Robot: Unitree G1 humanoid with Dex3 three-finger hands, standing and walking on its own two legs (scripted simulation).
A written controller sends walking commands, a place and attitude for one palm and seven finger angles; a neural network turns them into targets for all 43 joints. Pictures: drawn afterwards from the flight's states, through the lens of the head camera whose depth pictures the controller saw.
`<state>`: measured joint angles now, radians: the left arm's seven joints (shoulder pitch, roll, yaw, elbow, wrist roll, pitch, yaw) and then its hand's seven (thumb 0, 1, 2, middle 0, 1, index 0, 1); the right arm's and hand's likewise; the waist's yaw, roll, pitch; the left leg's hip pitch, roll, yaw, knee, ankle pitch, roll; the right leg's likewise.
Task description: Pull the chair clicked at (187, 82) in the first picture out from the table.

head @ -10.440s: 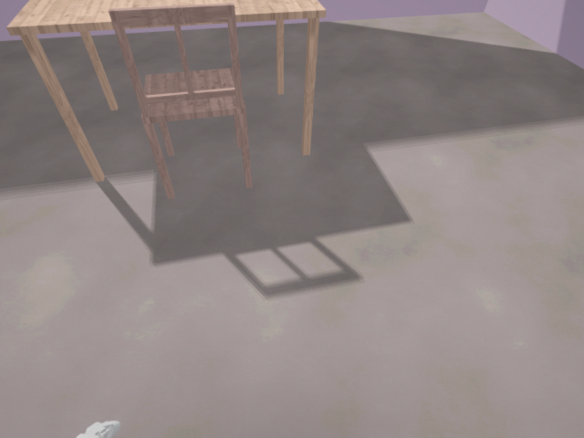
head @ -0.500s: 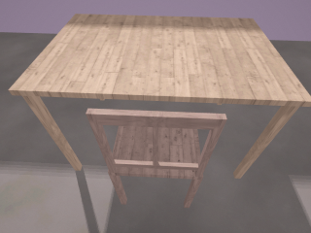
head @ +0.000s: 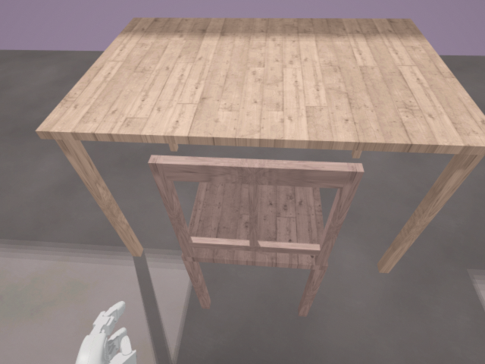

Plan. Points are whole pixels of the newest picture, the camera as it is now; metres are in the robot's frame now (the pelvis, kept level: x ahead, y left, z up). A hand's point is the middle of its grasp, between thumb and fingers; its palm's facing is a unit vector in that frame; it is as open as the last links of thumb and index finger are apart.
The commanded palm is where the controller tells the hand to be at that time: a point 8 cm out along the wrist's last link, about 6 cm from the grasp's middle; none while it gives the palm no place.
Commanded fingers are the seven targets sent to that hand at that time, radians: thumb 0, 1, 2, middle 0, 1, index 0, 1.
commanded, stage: raise the hand toward the chair's back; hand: left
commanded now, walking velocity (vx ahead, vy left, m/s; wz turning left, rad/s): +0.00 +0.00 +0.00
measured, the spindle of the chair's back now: (253, 216) +0.45 +0.01 -0.10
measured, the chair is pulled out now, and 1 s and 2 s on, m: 0.00 0.00 0.00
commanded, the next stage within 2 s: aim the fingers beside a spindle in 1.94 s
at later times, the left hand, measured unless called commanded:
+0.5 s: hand (141, 351) +0.15 +0.17 -0.03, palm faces -0.01 -1.00 -0.04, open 11.4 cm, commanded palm +0.14 +0.23 -0.05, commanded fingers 0.00 0.11 0.56 -0.12 -0.18 -0.12 -0.18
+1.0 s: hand (144, 325) +0.19 +0.19 -0.05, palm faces -0.08 -1.00 -0.02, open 15.5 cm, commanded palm +0.18 +0.26 -0.04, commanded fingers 0.00 -0.48 0.31 -0.06 -0.08 -0.06 -0.08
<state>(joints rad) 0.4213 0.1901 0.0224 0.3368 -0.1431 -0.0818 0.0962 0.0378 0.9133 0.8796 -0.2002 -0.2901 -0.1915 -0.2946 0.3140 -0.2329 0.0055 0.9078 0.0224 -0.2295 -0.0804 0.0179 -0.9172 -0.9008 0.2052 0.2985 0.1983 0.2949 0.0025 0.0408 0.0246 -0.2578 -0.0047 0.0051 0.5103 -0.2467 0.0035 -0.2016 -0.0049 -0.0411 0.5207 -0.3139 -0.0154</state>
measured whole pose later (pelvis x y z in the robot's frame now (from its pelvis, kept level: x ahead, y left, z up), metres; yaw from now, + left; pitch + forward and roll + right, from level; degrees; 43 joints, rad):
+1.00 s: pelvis -0.03 +0.02 -0.09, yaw +0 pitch +15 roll -3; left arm 0.39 0.25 0.10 -0.05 -0.23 -0.32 -0.22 0.00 -0.25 0.41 -0.09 -0.12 -0.08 -0.12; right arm 0.20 -0.24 -0.01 0.54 0.03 -0.21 -0.07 0.02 -0.90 -0.90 0.20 0.30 0.20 0.30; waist -0.02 0.02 -0.13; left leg -0.96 0.01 -0.03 1.19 -0.50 0.02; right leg -0.86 0.00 -0.07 1.14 -0.55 0.00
